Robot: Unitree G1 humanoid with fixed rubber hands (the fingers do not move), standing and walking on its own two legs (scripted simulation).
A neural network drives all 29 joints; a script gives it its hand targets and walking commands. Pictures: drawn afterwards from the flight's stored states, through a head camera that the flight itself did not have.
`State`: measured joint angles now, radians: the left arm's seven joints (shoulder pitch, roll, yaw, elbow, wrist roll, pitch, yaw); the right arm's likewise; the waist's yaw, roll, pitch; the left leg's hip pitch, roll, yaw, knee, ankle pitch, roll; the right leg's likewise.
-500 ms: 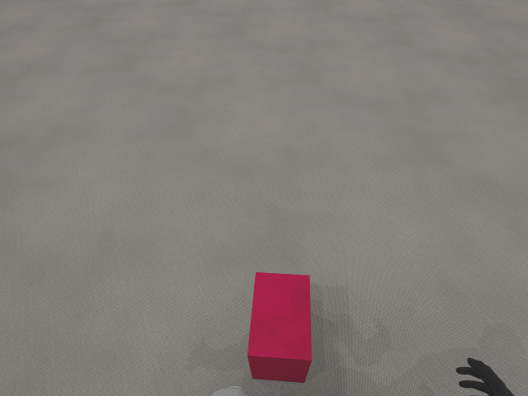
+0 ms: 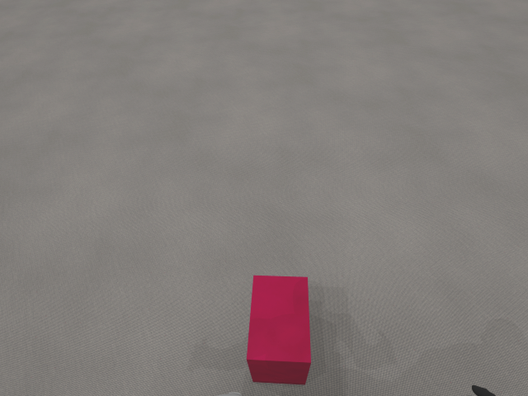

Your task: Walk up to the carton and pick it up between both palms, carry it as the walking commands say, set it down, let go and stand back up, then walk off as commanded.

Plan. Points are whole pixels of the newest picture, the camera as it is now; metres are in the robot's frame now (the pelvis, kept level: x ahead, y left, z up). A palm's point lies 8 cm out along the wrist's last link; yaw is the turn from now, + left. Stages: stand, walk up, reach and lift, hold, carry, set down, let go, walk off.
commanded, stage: reach and lift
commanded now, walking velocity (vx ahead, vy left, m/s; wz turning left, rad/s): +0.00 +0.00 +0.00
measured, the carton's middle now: (279, 330) +0.43 +0.00 -0.60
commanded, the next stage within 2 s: none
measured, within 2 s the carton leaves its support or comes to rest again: neither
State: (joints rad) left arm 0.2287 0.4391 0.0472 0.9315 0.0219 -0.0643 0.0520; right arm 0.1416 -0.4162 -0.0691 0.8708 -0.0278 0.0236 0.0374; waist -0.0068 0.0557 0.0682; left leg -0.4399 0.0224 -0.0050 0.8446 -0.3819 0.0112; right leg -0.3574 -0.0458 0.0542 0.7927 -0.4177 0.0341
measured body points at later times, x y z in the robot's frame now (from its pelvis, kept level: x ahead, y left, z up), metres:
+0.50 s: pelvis +0.00 -0.02 -0.02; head +0.16 -0.01 +0.40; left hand +0.21 +0.29 -0.12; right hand +0.23 -0.29 -0.13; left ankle +0.04 +0.11 -0.70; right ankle +0.01 -0.18 -0.70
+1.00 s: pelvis -0.06 -0.03 -0.07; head +0.17 -0.01 +0.32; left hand +0.35 +0.22 -0.16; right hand +0.36 -0.23 -0.15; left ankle +0.04 +0.11 -0.70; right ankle +0.01 -0.18 -0.70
